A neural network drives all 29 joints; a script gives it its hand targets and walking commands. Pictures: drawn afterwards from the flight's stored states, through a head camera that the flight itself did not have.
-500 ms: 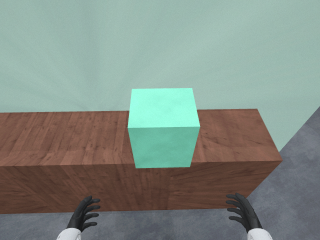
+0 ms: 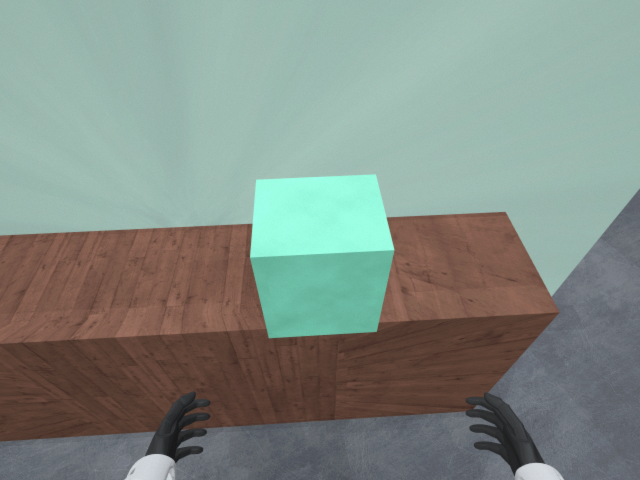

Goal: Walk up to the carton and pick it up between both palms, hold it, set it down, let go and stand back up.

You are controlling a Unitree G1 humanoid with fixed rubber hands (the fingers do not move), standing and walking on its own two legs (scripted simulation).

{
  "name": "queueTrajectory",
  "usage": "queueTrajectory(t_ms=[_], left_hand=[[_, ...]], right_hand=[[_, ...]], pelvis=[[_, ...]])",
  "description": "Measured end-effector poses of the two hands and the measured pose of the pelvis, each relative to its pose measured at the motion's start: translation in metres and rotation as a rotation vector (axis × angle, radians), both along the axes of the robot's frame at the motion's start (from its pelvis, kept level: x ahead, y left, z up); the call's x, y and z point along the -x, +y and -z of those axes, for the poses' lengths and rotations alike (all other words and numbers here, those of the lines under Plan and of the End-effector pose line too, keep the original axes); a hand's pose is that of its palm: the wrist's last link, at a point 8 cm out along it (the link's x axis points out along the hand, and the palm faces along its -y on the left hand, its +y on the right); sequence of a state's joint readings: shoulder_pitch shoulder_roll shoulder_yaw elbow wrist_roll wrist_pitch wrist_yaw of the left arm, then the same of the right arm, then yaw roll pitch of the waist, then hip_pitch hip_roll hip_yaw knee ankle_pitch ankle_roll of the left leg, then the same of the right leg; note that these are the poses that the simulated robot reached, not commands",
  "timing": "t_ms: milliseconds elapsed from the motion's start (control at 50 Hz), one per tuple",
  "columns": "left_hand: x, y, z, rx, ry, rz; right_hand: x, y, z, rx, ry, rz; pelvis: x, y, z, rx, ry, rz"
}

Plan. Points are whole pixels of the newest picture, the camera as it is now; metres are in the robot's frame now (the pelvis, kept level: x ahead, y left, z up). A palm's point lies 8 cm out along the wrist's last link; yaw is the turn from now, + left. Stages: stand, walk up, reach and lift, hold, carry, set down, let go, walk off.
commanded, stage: let go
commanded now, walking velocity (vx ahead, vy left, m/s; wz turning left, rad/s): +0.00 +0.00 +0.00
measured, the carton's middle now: (319, 260) +0.47 +0.03 -0.06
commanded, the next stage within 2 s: stand in 0.04 s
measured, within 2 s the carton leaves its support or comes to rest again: neither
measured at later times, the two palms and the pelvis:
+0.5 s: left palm out of the picture +0.03 +0.27 -0.11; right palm out of the picture +0.11 -0.24 -0.13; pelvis +0.01 +0.00 -0.01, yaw +7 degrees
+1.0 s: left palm out of the picture -0.02 +0.23 -0.13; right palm out of the picture +0.12 -0.25 -0.14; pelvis +0.02 -0.01 -0.01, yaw +9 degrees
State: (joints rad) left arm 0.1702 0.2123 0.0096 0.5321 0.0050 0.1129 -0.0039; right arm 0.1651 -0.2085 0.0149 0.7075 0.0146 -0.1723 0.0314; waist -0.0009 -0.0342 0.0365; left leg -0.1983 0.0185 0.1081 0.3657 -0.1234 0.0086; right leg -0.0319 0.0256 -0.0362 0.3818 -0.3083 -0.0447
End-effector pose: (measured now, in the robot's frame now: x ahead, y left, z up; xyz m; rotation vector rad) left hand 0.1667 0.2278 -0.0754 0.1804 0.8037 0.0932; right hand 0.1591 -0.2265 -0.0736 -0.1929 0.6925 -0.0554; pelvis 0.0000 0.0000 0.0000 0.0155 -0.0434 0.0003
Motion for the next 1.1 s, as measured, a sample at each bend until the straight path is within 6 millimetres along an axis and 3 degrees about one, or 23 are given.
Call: queueTrajectory(t_ms=[80, 140, 240, 320, 440, 620, 1100], left_hand=[[0.002, 0.001, 0.001, -0.006, 0.002, 0.004], [0.009, 0.012, 0.001, -0.053, -0.007, 0.003], [0.047, 0.035, 0.009, -0.105, 0.058, -0.083], [0.081, 0.046, 0.020, -0.124, 0.137, -0.145], [0.119, 0.045, 0.034, -0.109, 0.234, -0.202], [0.152, 0.037, 0.043, -0.091, 0.324, -0.256], [0.194, -0.002, 0.059, -0.039, 0.486, -0.344]], right_hand=[[0.001, -0.001, 0.002, 0.009, 0.011, -0.003], [0.018, -0.010, 0.019, 0.057, 0.139, 0.004], [0.052, -0.018, 0.044, 0.071, 0.322, -0.002], [0.062, -0.020, 0.051, 0.075, 0.375, -0.013], [0.057, -0.018, 0.051, 0.082, 0.391, -0.029], [0.044, -0.009, 0.056, 0.070, 0.392, -0.043], [0.045, -0.016, 0.072, 0.066, 0.484, -0.025]], pelvis=[[-0.001, 0.001, 0.000, 0.002, 0.004, -0.001], [-0.001, 0.001, 0.003, 0.010, 0.024, -0.028], [-0.001, 0.001, 0.007, 0.013, 0.037, -0.068], [-0.002, -0.001, 0.009, 0.010, 0.041, -0.091], [-0.004, -0.003, 0.009, 0.011, 0.044, -0.117], [-0.011, -0.003, 0.010, 0.010, 0.044, -0.140], [-0.025, -0.018, 0.011, -0.006, 0.015, -0.164]])
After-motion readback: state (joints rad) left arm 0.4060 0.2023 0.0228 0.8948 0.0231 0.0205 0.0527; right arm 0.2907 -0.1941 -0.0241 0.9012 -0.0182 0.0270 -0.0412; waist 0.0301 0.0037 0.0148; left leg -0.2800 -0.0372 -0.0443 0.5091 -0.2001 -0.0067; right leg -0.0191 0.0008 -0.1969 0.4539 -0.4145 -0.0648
